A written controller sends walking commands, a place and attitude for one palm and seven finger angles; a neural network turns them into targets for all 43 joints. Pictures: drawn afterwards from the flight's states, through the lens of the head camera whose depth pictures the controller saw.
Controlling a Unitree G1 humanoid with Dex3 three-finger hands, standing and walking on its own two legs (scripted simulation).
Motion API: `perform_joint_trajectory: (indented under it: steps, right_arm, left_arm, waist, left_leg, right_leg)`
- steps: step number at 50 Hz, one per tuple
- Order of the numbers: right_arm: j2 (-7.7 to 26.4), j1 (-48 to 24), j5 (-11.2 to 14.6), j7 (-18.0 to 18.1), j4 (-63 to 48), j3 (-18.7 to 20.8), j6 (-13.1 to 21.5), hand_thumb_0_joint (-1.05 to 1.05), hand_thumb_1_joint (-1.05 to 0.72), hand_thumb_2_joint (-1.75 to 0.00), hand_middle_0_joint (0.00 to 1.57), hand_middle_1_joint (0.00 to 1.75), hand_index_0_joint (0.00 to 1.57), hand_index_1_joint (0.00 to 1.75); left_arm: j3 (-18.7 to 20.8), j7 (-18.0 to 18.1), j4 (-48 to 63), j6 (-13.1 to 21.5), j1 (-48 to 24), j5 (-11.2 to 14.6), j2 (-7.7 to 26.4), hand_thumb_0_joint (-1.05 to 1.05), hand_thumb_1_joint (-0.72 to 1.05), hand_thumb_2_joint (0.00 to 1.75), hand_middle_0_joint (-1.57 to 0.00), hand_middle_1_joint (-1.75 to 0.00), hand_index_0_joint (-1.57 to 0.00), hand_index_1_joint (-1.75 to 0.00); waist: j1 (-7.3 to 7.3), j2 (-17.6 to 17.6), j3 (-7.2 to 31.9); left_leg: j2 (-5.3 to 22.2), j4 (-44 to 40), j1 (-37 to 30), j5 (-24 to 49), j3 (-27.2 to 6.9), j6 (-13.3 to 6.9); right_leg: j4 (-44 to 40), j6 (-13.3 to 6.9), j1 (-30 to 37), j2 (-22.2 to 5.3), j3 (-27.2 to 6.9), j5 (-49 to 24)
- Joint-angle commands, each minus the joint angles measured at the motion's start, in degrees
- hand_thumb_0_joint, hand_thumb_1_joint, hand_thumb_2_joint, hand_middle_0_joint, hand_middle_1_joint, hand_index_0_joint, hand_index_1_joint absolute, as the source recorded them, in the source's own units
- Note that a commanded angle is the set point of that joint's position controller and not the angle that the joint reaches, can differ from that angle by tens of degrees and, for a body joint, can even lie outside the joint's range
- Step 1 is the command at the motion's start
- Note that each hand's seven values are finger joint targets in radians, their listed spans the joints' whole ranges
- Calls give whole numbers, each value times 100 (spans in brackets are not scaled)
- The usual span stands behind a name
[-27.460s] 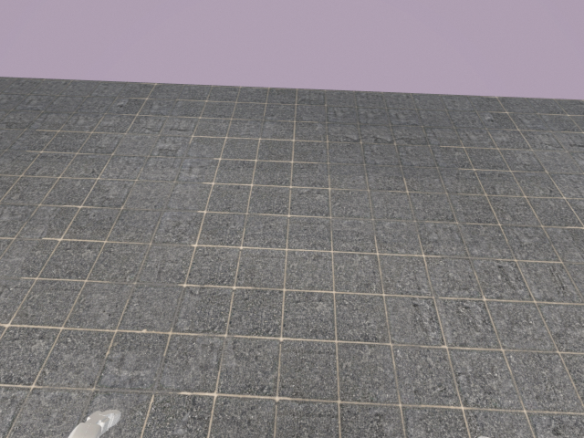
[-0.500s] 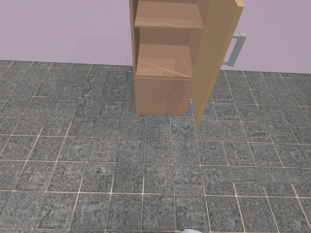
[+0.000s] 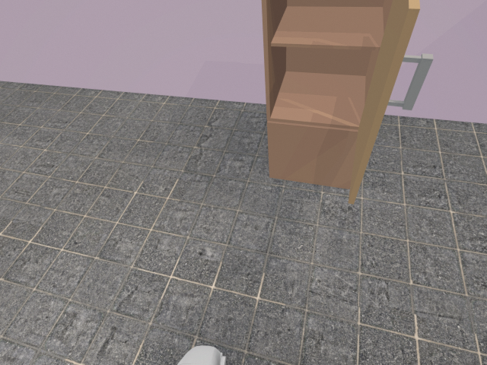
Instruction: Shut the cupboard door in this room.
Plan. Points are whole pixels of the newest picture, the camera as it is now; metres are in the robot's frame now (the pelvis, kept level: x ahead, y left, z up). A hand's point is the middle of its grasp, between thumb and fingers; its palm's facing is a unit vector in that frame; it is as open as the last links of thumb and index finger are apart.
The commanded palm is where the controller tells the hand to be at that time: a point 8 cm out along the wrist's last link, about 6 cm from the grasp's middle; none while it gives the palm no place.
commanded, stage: turn or walk to find it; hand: left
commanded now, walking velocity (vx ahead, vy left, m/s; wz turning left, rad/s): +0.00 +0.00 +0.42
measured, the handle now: (406, 82) +0.67 -0.34 +0.07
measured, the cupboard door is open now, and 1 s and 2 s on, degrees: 87 87 87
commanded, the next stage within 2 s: stand and wait in 0.06 s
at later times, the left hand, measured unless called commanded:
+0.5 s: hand out of the picture -0.07 +0.22 -0.18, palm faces +0.19 -0.96 -0.20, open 7.4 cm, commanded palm none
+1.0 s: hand out of the picture -0.06 +0.23 -0.18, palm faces +0.31 -0.92 -0.23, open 7.4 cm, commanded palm none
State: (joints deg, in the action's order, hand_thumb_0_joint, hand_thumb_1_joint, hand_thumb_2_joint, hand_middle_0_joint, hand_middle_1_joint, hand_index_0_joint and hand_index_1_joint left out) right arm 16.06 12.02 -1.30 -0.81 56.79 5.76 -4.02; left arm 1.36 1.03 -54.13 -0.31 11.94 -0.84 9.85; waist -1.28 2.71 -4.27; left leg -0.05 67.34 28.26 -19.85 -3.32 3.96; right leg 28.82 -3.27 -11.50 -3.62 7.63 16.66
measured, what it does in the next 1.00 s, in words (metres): steps on the spot, turning left: left foot, then right foot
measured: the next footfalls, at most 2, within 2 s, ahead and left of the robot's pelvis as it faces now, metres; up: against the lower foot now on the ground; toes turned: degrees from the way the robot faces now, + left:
left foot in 0.30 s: -0.02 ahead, +0.15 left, +0.00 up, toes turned +8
right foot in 0.66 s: +0.02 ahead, -0.10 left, +0.00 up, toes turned +3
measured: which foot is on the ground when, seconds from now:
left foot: up 0.00-0.28, down 0.30-0.66, up 0.68-1.00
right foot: down 0.00-0.32, up 0.34-0.64, down 0.66-1.00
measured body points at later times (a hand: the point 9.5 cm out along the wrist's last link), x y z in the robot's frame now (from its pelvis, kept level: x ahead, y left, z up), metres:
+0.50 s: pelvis -0.02 +0.03 +0.00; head -0.01 +0.05 +0.45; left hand -0.08 +0.27 -0.17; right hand +0.11 -0.16 -0.15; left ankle -0.06 +0.14 -0.74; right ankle -0.02 -0.10 -0.71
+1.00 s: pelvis -0.05 +0.02 -0.01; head +0.00 +0.04 +0.44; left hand -0.08 +0.27 -0.16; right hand +0.07 -0.22 -0.16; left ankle -0.10 +0.14 -0.73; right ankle -0.02 -0.10 -0.74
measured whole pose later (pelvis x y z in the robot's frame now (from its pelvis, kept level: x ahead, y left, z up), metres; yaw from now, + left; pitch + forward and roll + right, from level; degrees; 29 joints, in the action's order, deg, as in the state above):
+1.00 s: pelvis -0.05 +0.02 -0.01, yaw +18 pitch +0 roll +1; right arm 12.8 10.8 -0.5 -1.0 59.0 3.8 -3.2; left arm 2.4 0.8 -56.4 -0.8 11.5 -1.7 12.5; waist 0.0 -1.6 -6.5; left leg 2.2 41.8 18.4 -23.1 3.4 3.1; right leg 33.3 1.0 -13.8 -8.1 13.0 18.2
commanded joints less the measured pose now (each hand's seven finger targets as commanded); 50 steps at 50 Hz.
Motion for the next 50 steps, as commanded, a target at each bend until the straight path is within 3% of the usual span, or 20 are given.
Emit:
perform_joint_trajectory:
  steps: [1,9,13,14,16,17,18,20,22,28,31,32,33,34,36,38,40,46,48,50]
  right_arm:
    - [217,-235,4,24,-331,-40,55,0,-90,-90,20,30,20,30]
    - [-52,-730,104,78,-329,-252,199,0,-90,-90,20,30,20,30]
    - [-90,-196,126,134,-41,-312,339,0,-90,-90,20,30,20,30]
    - [62,-26,121,143,52,-290,404,0,-90,-90,20,30,20,30]
    - [672,-48,63,196,33,-186,444,0,-90,-90,20,30,20,30]
    - [631,-177,54,208,69,-220,395,0,-90,-90,20,30,20,30]
    - [441,-351,41,287,108,-266,434,0,-90,-90,20,30,20,30]
    - [273,-483,53,322,137,-310,432,0,-90,-90,20,30,20,30]
    - [340,-461,62,317,167,-284,429,0,-90,-90,20,30,20,30]
    - [424,-401,23,257,105,-125,371,0,-90,-90,20,30,20,30]
    - [369,-509,68,220,5,-94,357,0,-90,-90,20,30,20,30]
    - [198,-398,106,194,-40,-101,360,0,-90,-90,20,30,20,30]
    - [-100,-435,116,166,-196,-158,357,0,-90,-90,20,30,20,30]
    - [16,-700,103,155,-327,-109,287,0,-90,-90,20,30,20,30]
    - [127,-578,50,129,-200,-38,170,0,-90,-90,20,30,20,30]
    - [25,-368,52,67,-93,-40,144,0,-90,-90,20,30,20,30]
    - [-47,-244,54,24,-94,-76,130,0,-90,-90,20,30,20,30]
    - [-94,-525,89,7,-296,-163,224,0,-90,-90,20,30,20,30]
    - [-75,-296,89,18,-267,-180,272,0,-90,-90,20,30,20,30]
    - [90,126,76,16,-158,-148,329,0,-90,-90,20,30,20,30]
  left_arm:
    - [298,91,263,153,569,-9,1109,0,90,90,-20,-30,-20,-30]
    - [301,93,-142,140,1054,-103,1251,0,90,90,-20,-30,-20,-30]
    - [258,97,-361,119,783,-28,1164,0,90,90,-20,-30,-20,-30]
    - [220,96,-373,97,710,16,1018,0,90,90,-20,-30,-20,-30]
    - [50,80,-348,40,860,49,508,0,90,90,-20,-30,-20,-30]
    - [35,83,-421,8,698,13,547,0,90,90,-20,-30,-20,-30]
    - [16,72,-506,-32,650,9,462,0,90,90,-20,-30,-20,-30]
    - [58,49,-630,-71,586,8,569,0,90,90,-20,-30,-20,-30]
    - [80,19,-678,-69,620,18,610,0,90,90,-20,-30,-20,-30]
    - [124,35,-538,-64,484,17,493,0,90,90,-20,-30,-20,-30]
    - [170,50,-560,22,856,-5,579,0,90,90,-20,-30,-20,-30]
    - [233,73,-533,74,867,-37,878,0,90,90,-20,-30,-20,-30]
    - [336,96,-499,97,954,-88,1331,0,90,90,-20,-30,-20,-30]
    - [358,80,-383,80,1015,-68,1513,0,90,90,-20,-30,-20,-30]
    - [387,125,-216,83,521,-50,1256,0,90,90,-20,-30,-20,-30]
    - [337,113,-18,67,73,-53,1134,0,90,90,-20,-30,-20,-30]
    - [329,98,77,79,31,-78,1143,0,90,90,-20,-30,-20,-30]
    - [427,79,29,48,356,-99,1431,0,90,90,-20,-30,-20,-30]
    - [448,69,11,32,314,-78,1489,0,90,90,-20,-30,-20,-30]
    - [439,52,59,-18,173,-1,1416,0,90,90,-20,-30,-20,-30]
  waist:
    - [294,-1106,263]
    - [531,-1299,585]
    - [183,-1295,788]
    - [82,-850,858]
    - [107,998,824]
    - [94,675,509]
    - [128,908,275]
    - [181,1053,20]
    - [207,776,120]
    - [206,554,115]
    - [405,248,399]
    - [384,-401,522]
    - [442,-1735,528]
    - [617,-1784,406]
    - [426,-1487,30]
    - [196,-1050,7]
    - [176,-1115,169]
    - [443,-1385,454]
    - [332,-1310,633]
    - [78,-853,832]
  left_leg:
    - [172,-95,434,-105,62,86]
    - [111,-2257,-549,-732,467,-74]
    - [51,-4225,-1948,640,672,-190]
    - [293,-4766,-2522,1257,452,-268]
    - [1988,-4881,-3029,3290,-1228,-1111]
    - [2057,-5035,-2441,2906,-952,-1343]
    - [1829,-5171,-2326,3104,-889,-1381]
    - [1558,-4969,-2245,3928,-576,-1303]
    - [1457,-4851,-2356,4110,-481,-1274]
    - [1273,-4760,-1788,3084,-769,-1233]
    - [876,-4143,-1404,2359,-660,-884]
    - [526,-3613,-789,1642,-366,-618]
    - [-111,-2706,-118,197,350,-321]
    - [-153,-1601,-109,-1363,268,-284]
    - [119,-341,98,-1018,-68,-282]
    - [215,-98,-23,-678,125,-212]
    - [191,-483,-125,-558,334,-131]
    - [204,-2139,-449,-690,723,-80]
    - [157,-2967,-809,-299,882,-87]
    - [198,-4168,-1783,886,801,-166]
  right_leg:
    - [-971,-344,638,-1468,-1063,-2285]
    - [-720,-624,904,-1603,-1080,-3224]
    - [-325,-222,426,-1268,-770,-2769]
    - [-9,30,78,-1017,-543,-2208]
    - [996,530,-1135,-270,-123,1049]
    - [1460,511,-943,-247,-333,1576]
    - [1657,571,-1061,-284,-464,1434]
    - [1886,577,-1102,-267,-530,1133]
    - [1931,625,-1115,-230,-498,986]
    - [1081,720,-603,-65,-307,757]
    - [-351,711,255,-92,-263,-525]
    - [-727,551,889,-636,-794,-987]
    - [-982,76,1160,-1720,-1852,-1650]
    - [-1205,-490,626,-2341,-2165,-1974]
    - [-1362,-646,-67,-2102,-1873,-1149]
    - [-1156,-439,-185,-1796,-1129,-1355]
    - [-1058,-322,-21,-1595,-712,-1493]
    - [-645,-474,551,-1723,-577,-2200]
    - [-284,-325,655,-1687,-385,-2380]
    - [387,97,167,-1462,-27,-1868]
